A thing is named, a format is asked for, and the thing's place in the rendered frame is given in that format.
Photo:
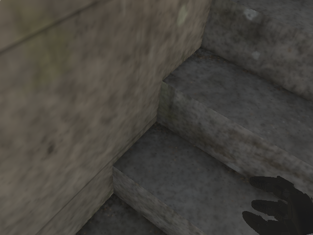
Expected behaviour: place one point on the stairs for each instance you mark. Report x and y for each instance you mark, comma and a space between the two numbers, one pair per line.
240, 106

